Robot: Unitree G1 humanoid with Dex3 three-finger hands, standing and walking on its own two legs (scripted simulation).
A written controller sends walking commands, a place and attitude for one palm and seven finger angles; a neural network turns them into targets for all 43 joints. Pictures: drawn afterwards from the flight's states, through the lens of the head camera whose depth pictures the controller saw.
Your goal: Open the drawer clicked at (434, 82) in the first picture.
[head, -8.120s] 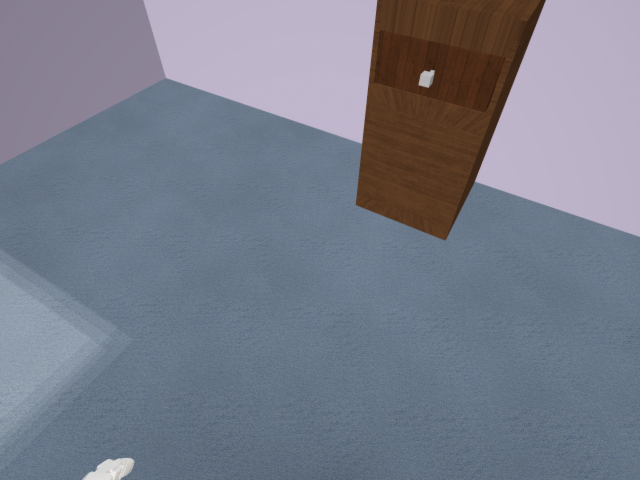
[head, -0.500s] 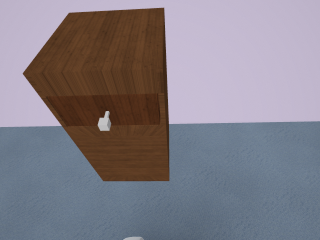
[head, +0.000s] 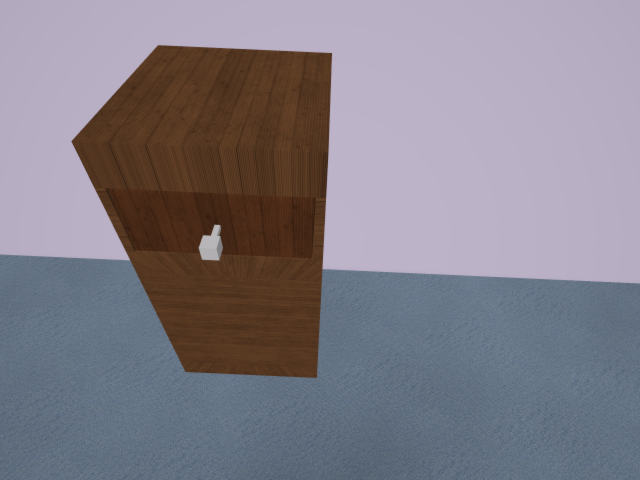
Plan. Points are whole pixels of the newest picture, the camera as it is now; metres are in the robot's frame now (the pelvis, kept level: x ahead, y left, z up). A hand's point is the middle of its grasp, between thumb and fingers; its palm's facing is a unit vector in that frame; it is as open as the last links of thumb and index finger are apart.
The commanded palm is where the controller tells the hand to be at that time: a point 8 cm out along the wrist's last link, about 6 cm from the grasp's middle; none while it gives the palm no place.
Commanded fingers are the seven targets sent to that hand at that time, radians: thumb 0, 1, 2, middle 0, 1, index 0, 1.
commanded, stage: come to a stop and stand still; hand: left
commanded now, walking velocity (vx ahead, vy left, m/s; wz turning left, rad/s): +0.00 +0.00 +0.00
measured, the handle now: (213, 240) +0.56 +0.25 -0.08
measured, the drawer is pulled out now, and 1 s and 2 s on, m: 0.00 0.00 0.00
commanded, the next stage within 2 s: look again from close up in 0.14 s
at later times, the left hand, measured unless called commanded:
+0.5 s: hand out of the picture +0.01 +0.16 -0.18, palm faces +0.02 -0.99 -0.11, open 7.4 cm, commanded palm none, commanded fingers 0.00 0.90 0.90 -0.20 -0.30 -0.20 -0.30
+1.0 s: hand (151, 441) +0.19 +0.24 -0.08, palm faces -0.09 -0.78 -0.62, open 7.4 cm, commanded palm +0.17 +0.23 -0.05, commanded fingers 0.00 0.67 0.80 -0.22 -0.45 -0.22 -0.45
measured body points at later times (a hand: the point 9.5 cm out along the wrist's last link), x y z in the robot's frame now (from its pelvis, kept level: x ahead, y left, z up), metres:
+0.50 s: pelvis +0.03 +0.02 +0.00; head +0.03 +0.03 +0.45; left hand +0.01 +0.21 -0.17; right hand +0.01 -0.18 -0.16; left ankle +0.03 +0.10 -0.74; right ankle +0.03 -0.08 -0.74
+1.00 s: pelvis +0.05 +0.04 -0.01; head +0.06 +0.00 +0.44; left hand +0.19 +0.28 -0.04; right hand +0.10 -0.21 -0.15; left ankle +0.03 +0.10 -0.74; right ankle +0.03 -0.07 -0.74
